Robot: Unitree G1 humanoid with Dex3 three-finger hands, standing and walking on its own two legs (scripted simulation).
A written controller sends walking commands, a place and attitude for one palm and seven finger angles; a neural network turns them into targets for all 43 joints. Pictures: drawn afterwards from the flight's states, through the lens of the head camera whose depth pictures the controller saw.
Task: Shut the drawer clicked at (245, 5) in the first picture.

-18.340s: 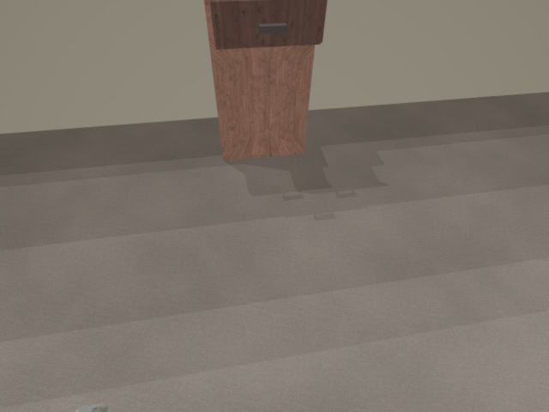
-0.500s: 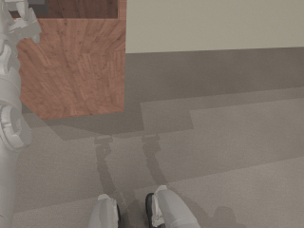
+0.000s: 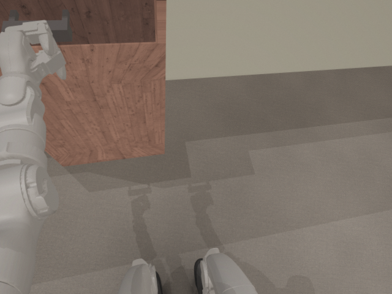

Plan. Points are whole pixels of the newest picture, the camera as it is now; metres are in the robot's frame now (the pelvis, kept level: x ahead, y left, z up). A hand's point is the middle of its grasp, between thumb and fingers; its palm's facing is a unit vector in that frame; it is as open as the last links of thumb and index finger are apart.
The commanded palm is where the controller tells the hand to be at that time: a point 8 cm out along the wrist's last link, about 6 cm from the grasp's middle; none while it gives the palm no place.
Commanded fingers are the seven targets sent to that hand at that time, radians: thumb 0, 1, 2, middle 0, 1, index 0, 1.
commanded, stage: pull the fist back off the drawer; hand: left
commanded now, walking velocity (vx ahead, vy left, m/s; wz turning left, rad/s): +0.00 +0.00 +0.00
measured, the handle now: (39, 23) +0.63 +0.23 +0.09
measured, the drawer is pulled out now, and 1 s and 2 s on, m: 0.00 0.00 0.00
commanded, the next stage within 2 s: draw the hand back to the body in 0.08 s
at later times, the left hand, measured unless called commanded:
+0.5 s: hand (34, 87) +0.46 +0.20 +0.12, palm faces +0.08 -1.00 -0.02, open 3.3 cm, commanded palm +0.42 +0.24 +0.13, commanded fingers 0.00 0.90 0.90 -1.40 -1.60 -1.40 -1.60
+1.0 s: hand out of the picture +0.30 +0.22 +0.18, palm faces +0.34 -0.91 -0.25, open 3.3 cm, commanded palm +0.25 +0.25 +0.20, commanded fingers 0.00 0.90 0.90 -1.40 -1.60 -1.40 -1.60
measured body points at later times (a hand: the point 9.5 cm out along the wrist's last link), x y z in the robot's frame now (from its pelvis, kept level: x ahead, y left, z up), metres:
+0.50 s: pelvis +0.05 +0.00 +0.04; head +0.11 +0.00 +0.48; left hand +0.45 +0.25 +0.13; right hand +0.11 -0.26 -0.08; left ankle +0.01 +0.08 -0.67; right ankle +0.02 -0.13 -0.67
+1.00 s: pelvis +0.02 -0.02 +0.07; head +0.02 -0.04 +0.52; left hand +0.28 +0.26 +0.20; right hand +0.22 -0.23 -0.02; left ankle +0.01 +0.08 -0.67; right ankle +0.02 -0.13 -0.67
